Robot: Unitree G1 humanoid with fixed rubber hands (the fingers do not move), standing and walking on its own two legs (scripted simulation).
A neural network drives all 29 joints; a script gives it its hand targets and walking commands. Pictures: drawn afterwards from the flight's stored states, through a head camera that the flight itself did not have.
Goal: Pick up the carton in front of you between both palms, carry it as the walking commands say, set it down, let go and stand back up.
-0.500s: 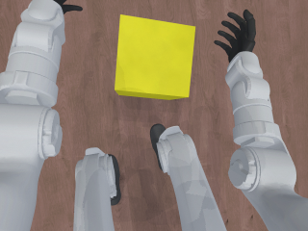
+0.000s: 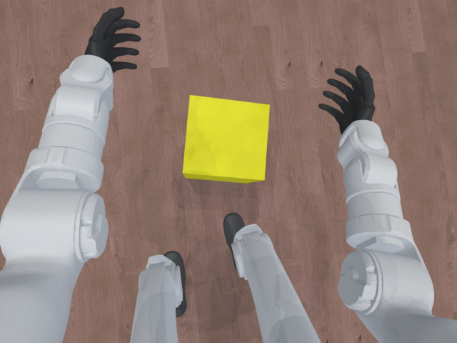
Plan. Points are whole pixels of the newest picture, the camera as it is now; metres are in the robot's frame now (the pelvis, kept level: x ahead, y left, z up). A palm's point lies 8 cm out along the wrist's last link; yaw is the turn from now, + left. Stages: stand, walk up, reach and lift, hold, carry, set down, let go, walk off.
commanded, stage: let go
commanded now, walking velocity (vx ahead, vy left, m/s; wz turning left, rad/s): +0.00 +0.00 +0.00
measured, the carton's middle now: (222, 146) +0.47 -0.13 -0.49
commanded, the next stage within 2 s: stand in 1.42 s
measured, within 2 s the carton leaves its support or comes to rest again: neither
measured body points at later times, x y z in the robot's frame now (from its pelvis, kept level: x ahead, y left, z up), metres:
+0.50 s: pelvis +0.06 -0.03 +0.12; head +0.24 -0.03 +0.53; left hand +0.41 +0.14 +0.01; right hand +0.31 -0.28 +0.02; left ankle +0.04 +0.11 -0.58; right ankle +0.11 -0.12 -0.58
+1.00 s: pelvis +0.10 +0.01 +0.16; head +0.14 +0.01 +0.60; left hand +0.29 +0.24 +0.08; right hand +0.27 -0.23 +0.08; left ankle +0.04 +0.11 -0.58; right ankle +0.11 -0.12 -0.58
